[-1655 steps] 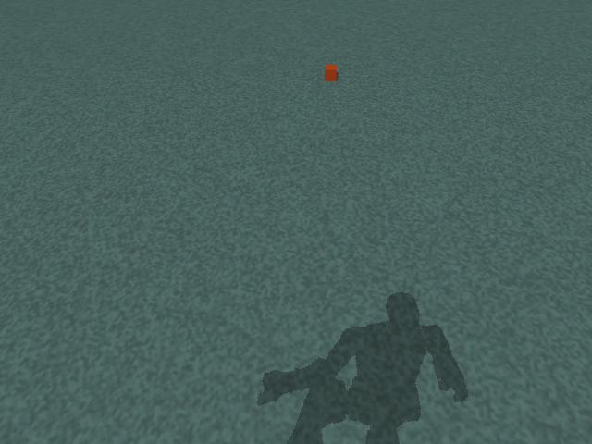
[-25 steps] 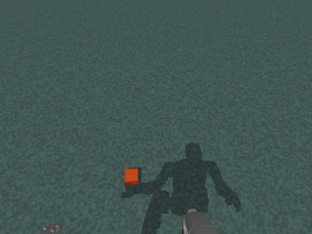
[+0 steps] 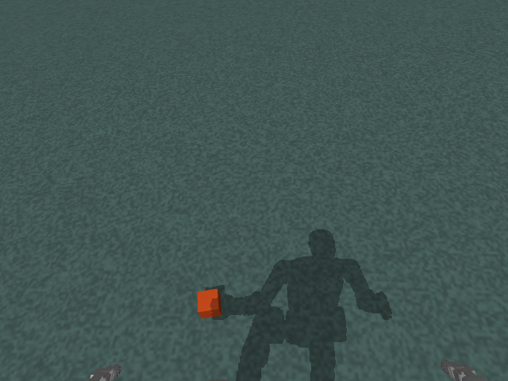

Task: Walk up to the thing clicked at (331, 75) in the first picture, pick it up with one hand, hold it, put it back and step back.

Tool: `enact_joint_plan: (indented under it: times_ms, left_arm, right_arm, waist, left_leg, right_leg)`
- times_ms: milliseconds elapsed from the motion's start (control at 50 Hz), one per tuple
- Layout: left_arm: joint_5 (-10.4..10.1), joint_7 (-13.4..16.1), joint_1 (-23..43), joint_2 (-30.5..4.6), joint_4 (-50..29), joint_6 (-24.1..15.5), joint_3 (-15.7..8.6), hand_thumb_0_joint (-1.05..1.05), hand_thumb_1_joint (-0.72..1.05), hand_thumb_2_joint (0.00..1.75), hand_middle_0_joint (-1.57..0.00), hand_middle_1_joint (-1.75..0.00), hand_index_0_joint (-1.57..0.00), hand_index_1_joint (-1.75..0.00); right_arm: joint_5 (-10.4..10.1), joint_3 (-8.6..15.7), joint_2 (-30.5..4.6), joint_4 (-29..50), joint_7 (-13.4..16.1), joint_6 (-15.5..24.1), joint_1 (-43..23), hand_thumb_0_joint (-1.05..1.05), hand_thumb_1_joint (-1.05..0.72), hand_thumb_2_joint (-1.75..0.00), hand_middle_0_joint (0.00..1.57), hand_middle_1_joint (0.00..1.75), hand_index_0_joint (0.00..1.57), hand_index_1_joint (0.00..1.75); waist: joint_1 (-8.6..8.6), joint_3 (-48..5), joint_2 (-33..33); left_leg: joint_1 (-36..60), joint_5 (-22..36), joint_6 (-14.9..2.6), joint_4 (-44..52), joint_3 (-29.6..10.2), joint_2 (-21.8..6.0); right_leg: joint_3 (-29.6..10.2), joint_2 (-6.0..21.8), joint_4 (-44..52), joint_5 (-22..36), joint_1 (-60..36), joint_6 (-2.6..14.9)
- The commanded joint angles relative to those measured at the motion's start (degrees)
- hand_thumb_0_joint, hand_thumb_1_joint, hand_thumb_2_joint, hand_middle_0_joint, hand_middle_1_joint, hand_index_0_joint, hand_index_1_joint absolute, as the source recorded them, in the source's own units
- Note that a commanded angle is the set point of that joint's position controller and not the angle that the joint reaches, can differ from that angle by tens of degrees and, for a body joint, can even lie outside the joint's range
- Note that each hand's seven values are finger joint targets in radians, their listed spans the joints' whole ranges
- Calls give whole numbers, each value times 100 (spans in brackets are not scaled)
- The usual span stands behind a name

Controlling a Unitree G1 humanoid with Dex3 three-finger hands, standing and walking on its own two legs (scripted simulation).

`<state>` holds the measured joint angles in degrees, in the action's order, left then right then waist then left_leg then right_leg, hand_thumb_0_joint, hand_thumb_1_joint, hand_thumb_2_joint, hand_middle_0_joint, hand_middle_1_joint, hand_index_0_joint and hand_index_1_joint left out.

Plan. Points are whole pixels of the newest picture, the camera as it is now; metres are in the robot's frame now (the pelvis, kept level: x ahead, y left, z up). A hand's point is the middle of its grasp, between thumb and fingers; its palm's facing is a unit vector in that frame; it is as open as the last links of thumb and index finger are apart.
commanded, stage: stand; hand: left
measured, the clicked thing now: (209, 303) +0.48 +0.24 -0.73
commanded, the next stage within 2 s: rise first in 1.96 s
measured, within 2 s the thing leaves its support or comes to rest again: neither
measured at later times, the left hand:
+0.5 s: hand out of the picture +0.11 +0.28 -0.14, palm faces -0.04 -0.94 -0.33, open 7.3 cm
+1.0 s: hand out of the picture +0.08 +0.28 -0.15, palm faces -0.04 -0.94 -0.34, open 7.3 cm
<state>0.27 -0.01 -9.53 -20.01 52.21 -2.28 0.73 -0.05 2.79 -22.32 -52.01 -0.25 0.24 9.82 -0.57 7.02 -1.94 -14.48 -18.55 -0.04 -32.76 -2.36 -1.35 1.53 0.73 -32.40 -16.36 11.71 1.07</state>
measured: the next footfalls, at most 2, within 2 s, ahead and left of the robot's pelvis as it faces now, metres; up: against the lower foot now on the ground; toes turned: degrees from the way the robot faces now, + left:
left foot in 0.02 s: +0.08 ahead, +0.15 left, +0.00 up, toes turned -2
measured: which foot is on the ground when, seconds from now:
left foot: up 0.00-0.00, down 0.02-1.00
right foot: down 0.00-1.00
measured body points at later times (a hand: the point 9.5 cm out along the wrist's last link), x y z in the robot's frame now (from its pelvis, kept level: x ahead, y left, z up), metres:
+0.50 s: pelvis +0.02 +0.03 +0.01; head +0.03 +0.04 +0.46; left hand +0.11 +0.33 -0.12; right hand +0.10 -0.28 -0.11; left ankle +0.05 +0.15 -0.73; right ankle +0.02 -0.11 -0.73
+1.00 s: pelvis +0.01 +0.03 +0.01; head +0.02 +0.03 +0.46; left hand +0.08 +0.33 -0.12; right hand +0.09 -0.27 -0.12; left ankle +0.05 +0.15 -0.73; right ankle +0.02 -0.11 -0.73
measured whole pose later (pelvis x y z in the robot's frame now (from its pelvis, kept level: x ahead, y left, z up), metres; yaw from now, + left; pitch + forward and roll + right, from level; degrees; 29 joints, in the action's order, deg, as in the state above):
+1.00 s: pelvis +0.01 +0.03 +0.01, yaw -1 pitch -3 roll +0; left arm 0.5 -0.5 -7.5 -20.3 65.7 -0.7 0.2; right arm 0.8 0.7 -19.6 -66.2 -1.0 0.8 4.7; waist 0.3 3.6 0.2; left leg -8.9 -7.4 0.3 -19.0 -0.4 -0.2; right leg -0.1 2.0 -19.3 -10.2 6.3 -1.9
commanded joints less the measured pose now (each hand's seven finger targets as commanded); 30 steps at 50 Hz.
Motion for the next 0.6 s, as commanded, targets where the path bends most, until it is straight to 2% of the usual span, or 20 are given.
enact_joint_plan:
  times_ms: [0,20,40,60,80,100,120,160,200,240,320,400,480,520,580]
  left_arm:
    - [-87,92,256,-1385,-203,-16,-347,0,90,90,-20,-30,-20,-30]
    - [-105,78,257,-1311,-139,28,-317,0,90,90,-20,-30,-20,-30]
    - [-59,59,396,-1373,-33,65,-331,0,90,90,-20,-30,-20,-30]
    - [-9,31,548,-1477,38,53,-351,0,90,90,-20,-30,-20,-30]
    - [23,3,606,-1456,122,28,-360,0,90,90,-20,-30,-20,-30]
    - [20,-13,612,-1385,184,2,-357,0,90,90,-20,-30,-20,-30]
    - [-7,-17,521,-1314,252,-23,-339,0,90,90,-20,-30,-20,-30]
    - [-34,-34,473,-1265,402,-61,-330,0,90,90,-20,-30,-20,-30]
    - [-37,-20,593,-1307,481,-76,-342,0,90,90,-20,-30,-20,-30]
    - [-50,-16,592,-1252,575,-53,-331,0,90,90,-20,-30,-20,-30]
    - [-39,-9,719,-1221,708,-25,-323,0,90,90,-20,-30,-20,-30]
    - [-24,-3,735,-1236,855,3,-309,0,90,90,-20,-30,-20,-30]
    - [-15,4,741,-1233,913,12,-301,0,90,90,-20,-30,-20,-30]
    - [-8,-1,701,-1227,974,25,-290,0,90,90,-20,-30,-20,-30]
    - [13,1,684,-1275,1016,32,-289,0,90,90,-20,-30,-20,-30]
  right_arm:
    - [82,192,-1111,68,45,110,32,0,-90,-90,20,30,20,30]
    - [80,160,-1241,119,14,138,-368,0,-90,-90,20,30,20,30]
    - [45,188,-1318,6,-6,112,-431,0,-90,-90,20,30,20,30]
    - [35,139,-1137,-118,-34,107,-433,0,-90,-90,20,30,20,30]
    - [33,102,-1081,-212,-49,135,-355,0,-90,-90,20,30,20,30]
    - [57,94,-1090,-270,-43,175,-377,0,-90,-90,20,30,20,30]
    - [60,72,-1041,-339,-40,216,-460,0,-90,-90,20,30,20,30]
    - [57,43,-1015,-452,-24,288,-533,0,-90,-90,20,30,20,30]
    - [33,31,-975,-520,4,305,-586,0,-90,-90,20,30,20,30]
    - [32,27,-994,-612,26,305,-677,0,-90,-90,20,30,20,30]
    - [28,3,-1006,-745,45,290,-735,0,-90,-90,20,30,20,30]
    - [26,-11,-1004,-853,53,238,-833,0,-90,-90,20,30,20,30]
    - [39,-15,-1029,-908,58,230,-889,0,-90,-90,20,30,20,30]
    - [34,-22,-1025,-945,57,210,-934,0,-90,-90,20,30,20,30]
    - [36,-17,-1015,-959,33,172,-930,0,-90,-90,20,30,20,30]
  waist:
    - [17,-665,774]
    - [171,-438,544]
    - [113,-204,417]
    - [48,-83,485]
    - [-36,-156,418]
    - [-17,-330,119]
    - [69,-484,16]
    - [124,-815,-42]
    - [81,-957,164]
    - [125,-1015,65]
    - [86,-1155,0]
    - [76,-1011,43]
    - [75,-1081,26]
    - [80,-827,45]
    - [41,-698,169]
  left_leg:
    - [1247,1519,-102,881,-419,-404]
    - [751,715,-199,1035,-747,-601]
    - [115,-237,-219,1110,-647,-495]
    - [70,-309,-164,1158,-513,-354]
    - [257,59,-149,1226,-491,-393]
    - [305,328,-141,1332,-524,-455]
    - [342,754,-140,1347,-535,-485]
    - [605,1573,-164,1324,-554,-589]
    - [662,2109,-120,1277,-477,-583]
    - [832,2178,-123,1310,-422,-601]
    - [897,2454,-113,1372,-389,-646]
    - [826,2028,-106,1474,-377,-618]
    - [923,2204,-102,1516,-354,-632]
    - [809,1669,-89,1628,-394,-612]
    - [689,1030,-101,1775,-435,-582]
  right_leg:
    - [-813,705,1050,244,785,183]
    - [-869,521,1440,-901,824,91]
    - [-920,569,1632,-1328,474,82]
    - [-1049,634,1676,-1427,420,97]
    - [-1041,659,1564,-1096,357,126]
    - [-922,632,1447,-603,144,106]
    - [-854,640,1445,-109,-121,89]
    - [-708,570,1305,678,-449,31]
    - [-652,602,1277,1390,-679,5]
    - [-637,614,1307,1494,-716,1]
    - [-576,615,1324,1677,-893,-35]
    - [-579,610,1505,1377,-791,-62]
    - [-585,645,1525,1526,-793,-63]
    - [-584,609,1643,1052,-602,-93]
    - [-594,612,1728,706,-458,-85]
